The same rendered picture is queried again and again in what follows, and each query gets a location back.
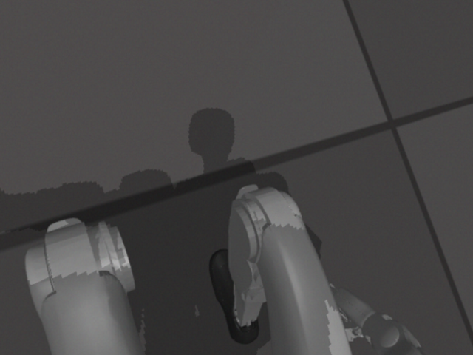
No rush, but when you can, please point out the right robot hand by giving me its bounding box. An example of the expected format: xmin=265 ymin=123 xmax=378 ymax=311
xmin=329 ymin=283 xmax=377 ymax=342

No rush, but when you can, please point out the right robot arm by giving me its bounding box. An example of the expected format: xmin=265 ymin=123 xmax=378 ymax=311
xmin=361 ymin=312 xmax=431 ymax=355

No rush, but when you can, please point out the right robot foot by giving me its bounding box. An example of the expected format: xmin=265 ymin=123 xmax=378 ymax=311
xmin=209 ymin=249 xmax=259 ymax=345

